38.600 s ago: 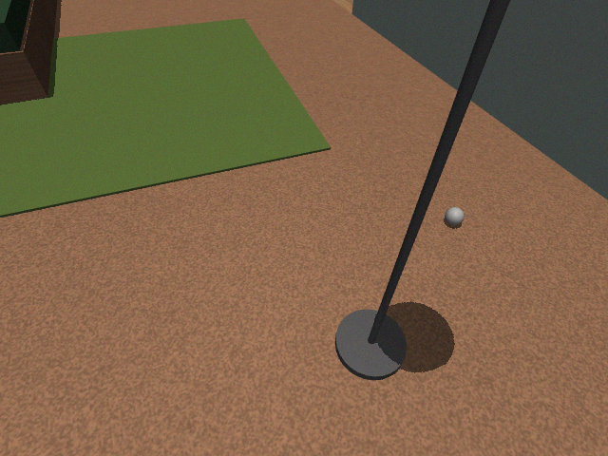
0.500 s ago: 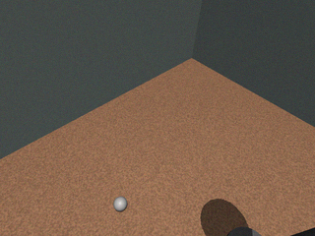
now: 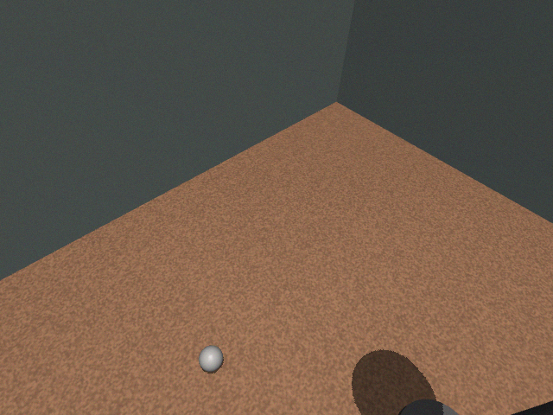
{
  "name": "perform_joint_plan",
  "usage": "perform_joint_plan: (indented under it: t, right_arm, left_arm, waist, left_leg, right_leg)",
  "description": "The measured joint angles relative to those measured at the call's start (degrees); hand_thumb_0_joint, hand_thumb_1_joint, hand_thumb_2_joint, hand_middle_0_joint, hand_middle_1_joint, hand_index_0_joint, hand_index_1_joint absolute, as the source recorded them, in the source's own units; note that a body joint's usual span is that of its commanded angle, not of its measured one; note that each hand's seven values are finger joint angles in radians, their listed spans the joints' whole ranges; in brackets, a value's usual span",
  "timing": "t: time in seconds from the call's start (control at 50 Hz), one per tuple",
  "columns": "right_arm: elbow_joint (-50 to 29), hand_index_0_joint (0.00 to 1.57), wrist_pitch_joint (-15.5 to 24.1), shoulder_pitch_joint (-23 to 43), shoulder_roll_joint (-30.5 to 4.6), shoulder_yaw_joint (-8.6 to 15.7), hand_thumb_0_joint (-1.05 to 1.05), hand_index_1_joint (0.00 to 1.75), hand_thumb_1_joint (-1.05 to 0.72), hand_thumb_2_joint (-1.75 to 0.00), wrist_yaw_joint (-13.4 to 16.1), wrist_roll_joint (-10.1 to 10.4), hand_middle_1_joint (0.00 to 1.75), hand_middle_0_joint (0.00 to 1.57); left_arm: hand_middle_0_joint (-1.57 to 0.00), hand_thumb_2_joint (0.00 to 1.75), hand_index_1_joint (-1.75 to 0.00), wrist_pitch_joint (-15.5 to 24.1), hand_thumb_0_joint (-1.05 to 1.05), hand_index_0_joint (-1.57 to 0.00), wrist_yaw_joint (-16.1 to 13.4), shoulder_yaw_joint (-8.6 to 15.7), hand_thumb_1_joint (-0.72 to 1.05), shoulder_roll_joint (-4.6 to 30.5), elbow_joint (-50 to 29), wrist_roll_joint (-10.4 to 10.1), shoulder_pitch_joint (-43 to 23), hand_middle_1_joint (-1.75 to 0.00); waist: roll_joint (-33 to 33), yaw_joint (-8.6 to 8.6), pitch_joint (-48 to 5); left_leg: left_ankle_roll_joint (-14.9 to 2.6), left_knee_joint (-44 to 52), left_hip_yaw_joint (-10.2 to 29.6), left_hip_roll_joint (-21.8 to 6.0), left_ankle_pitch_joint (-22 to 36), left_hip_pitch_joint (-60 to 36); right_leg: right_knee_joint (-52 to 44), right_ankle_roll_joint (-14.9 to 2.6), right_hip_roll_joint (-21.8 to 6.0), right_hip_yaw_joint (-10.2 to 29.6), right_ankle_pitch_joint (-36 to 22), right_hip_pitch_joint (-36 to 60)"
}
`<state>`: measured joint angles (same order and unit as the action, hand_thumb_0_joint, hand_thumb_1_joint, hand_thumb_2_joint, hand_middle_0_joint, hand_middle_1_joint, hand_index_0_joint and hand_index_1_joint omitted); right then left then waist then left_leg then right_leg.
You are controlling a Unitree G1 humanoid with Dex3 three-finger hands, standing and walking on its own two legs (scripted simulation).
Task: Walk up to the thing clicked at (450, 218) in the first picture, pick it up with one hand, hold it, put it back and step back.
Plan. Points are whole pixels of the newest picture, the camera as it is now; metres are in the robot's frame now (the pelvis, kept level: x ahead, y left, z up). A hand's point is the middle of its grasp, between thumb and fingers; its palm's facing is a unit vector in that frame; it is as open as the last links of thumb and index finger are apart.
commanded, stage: stand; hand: left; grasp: from above
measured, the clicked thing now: (210, 358) +0.42 +0.21 -0.74
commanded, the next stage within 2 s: rise first in 0.12 s
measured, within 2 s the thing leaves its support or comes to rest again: neither
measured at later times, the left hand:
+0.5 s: hand out of the picture +0.15 +0.25 -0.17, palm faces -0.04 -0.94 -0.35, open 9.7 cm
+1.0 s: hand out of the picture +0.12 +0.26 -0.23, palm faces -0.17 -0.88 -0.45, open 14.1 cm
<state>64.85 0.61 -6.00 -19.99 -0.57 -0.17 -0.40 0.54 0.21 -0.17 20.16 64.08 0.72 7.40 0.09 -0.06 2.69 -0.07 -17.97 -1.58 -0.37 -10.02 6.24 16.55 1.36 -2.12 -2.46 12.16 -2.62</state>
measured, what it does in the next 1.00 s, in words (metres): lowers itself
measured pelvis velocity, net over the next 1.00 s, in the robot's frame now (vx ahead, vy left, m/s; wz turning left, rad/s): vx -0.02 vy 0.01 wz -0.01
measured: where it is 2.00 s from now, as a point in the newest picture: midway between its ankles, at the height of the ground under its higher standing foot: outside the picture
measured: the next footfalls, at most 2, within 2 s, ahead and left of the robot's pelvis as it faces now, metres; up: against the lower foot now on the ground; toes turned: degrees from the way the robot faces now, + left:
none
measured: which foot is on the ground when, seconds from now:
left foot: down 0.00-1.00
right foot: down 0.00-1.00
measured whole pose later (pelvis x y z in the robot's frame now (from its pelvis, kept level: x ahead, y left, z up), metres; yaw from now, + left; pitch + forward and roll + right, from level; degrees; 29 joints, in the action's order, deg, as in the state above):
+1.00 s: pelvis -0.02 +0.01 -0.09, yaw -1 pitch +17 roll -2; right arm 33.0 7.1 -10.6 -13.3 1.5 1.7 0.6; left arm -10.6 -0.5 6.9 18.1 29.2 13.7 13.1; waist -0.4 -1.3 -6.0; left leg -0.5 -63.8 -0.1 -2.4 -28.7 52.3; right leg 61.6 1.2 -1.4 -2.4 30.8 -47.8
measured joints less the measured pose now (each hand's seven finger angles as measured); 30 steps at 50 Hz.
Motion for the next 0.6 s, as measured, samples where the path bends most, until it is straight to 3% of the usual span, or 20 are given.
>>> perform_joint_plan:
  t: [0.24, 0.32, 0.4, 0.48, 0.6]
  right_arm:
    - [-0.2, 0.21, 0.0, -0.1, 0.0, 0.0, 0.0, 0.3, -0.9, -0.9, -0.1, 0.0, 0.3, 0.2]
    - [-9.7, 0.21, 1.1, -3.4, 0.8, 0.0, 0.0, 0.3, -0.92, -0.91, 1.5, 2.6, 0.3, 0.2]
    - [-15.5, 0.21, 1.4, -4.2, 3.4, 0.6, 0.0, 0.3, -0.93, -0.91, 1.7, 2.5, 0.3, 0.2]
    - [-19.7, 0.21, 1.1, -6.3, 5.7, 1.5, 0.0, 0.3, -0.95, -0.91, 1.2, 1.9, 0.3, 0.2]
    - [-23.9, 0.21, 0.7, -8.8, 6.0, 1.6, 0.0, 0.3, -0.95, -0.91, 0.8, 2.2, 0.3, 0.2]
  left_arm:
    - [-0.2, 0.9, -0.3, 0.1, 0.01, -0.2, 0.1, 0.0, 0.9, 0.0, -0.2, 0.0, -0.2, -0.3]
    - [-0.19, 0.93, -0.37, 1.1, 0.01, -0.18, -0.8, 2.5, 0.83, -1.4, -3.1, -1.4, -3.2, -0.37]
    - [-0.15, 0.95, -0.54, 0.9, 0.01, -0.15, 0.7, 5.9, 0.66, -1.0, -2.5, 1.2, -9.6, -0.55]
    - [-0.1, 0.97, -0.75, -0.2, 0.01, -0.11, 1.8, 8.6, 0.42, -0.3, -5.8, 5.0, -10.3, -0.77]
    - [-0.06, 0.98, -0.95, -5.4, 0.01, -0.08, 0.3, 7.8, 0.04, -1.3, -11.5, 7.4, -6.8, -0.97]
  waist:
    - [0.0, -0.08, 0.0]
    - [-0.4, -0.32, 0.2]
    - [0.3, -0.78, 0.2]
    - [0.9, -1.33, -1.6]
    - [-0.3, -1.97, -4.4]
  left_leg:
    - [0.05, 0.1, 0.1, -0.1, 0.3, 0.0]
    - [-0.12, -5.0, 0.6, -0.1, -1.1, 6.3]
    - [0.04, -11.2, 0.5, -0.7, -2.8, 14.1]
    - [0.19, -16.9, 0.0, -1.3, -5.2, 20.0]
    - [-0.07, -23.3, 0.0, -1.5, -8.4, 25.6]
  right_leg:
    - [-0.1, -0.08, 0.1, -0.1, -0.3, 0.1]
    - [5.3, -0.31, 0.0, -0.5, 1.4, -6.2]
    - [11.8, -0.58, 0.4, -0.2, 3.3, -14.2]
    - [17.6, -0.75, 0.8, 0.5, 5.5, -20.5]
    - [23.4, -0.5, 0.8, 0.7, 8.3, -25.7]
